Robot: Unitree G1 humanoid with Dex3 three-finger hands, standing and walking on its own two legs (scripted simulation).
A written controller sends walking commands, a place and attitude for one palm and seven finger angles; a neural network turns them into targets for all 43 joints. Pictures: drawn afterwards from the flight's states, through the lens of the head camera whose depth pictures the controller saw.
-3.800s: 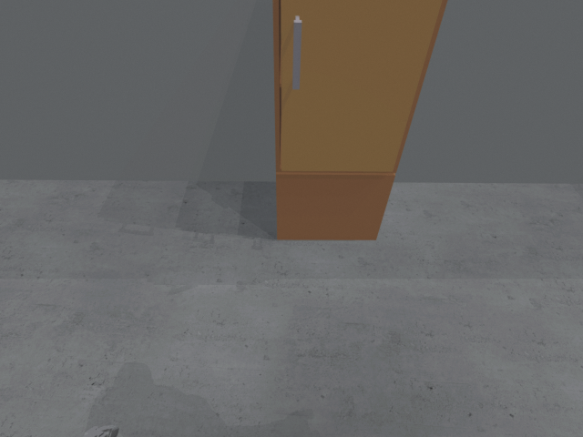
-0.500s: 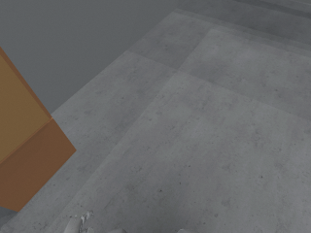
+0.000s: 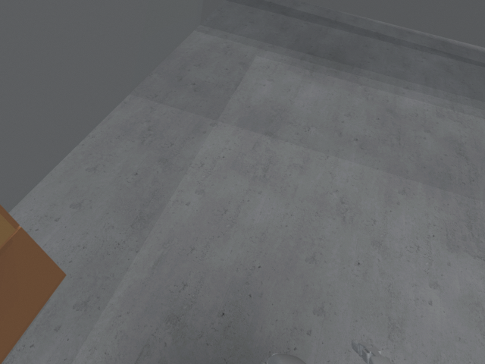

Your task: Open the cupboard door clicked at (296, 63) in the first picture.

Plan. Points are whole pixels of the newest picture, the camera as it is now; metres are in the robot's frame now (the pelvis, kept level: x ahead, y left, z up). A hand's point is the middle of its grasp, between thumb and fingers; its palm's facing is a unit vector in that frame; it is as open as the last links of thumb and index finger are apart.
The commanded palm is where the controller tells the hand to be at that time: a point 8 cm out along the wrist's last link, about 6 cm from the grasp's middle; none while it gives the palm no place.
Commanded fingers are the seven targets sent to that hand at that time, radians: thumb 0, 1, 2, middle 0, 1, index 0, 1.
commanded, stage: walk to a spot facing it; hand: left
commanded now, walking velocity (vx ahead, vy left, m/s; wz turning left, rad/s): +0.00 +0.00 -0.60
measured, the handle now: out of the picture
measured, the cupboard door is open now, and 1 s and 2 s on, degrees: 0 0 0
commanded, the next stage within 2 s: turn to face it in 1.58 s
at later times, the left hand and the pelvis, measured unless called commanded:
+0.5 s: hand (191, 355) +0.15 +0.10 -0.14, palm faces -0.29 -0.91 -0.30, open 7.3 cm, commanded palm none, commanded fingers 0.00 0.90 0.90 -0.20 -0.30 -0.20 -0.30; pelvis -0.02 -0.06 +0.00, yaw -19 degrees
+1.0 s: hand out of the picture +0.10 +0.14 -0.17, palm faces -0.42 -0.89 -0.19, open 7.3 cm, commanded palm none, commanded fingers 0.00 0.90 0.90 -0.20 -0.30 -0.20 -0.30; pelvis +0.02 -0.04 +0.00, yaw -34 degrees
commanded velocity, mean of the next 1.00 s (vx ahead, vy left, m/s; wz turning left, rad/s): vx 0.09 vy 0.00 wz -0.60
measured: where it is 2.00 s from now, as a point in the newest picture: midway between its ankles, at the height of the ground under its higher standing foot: outside the picture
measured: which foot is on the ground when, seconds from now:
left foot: down 0.00-0.36, up 0.38-1.00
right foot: up 0.00-0.34, down 0.36-1.00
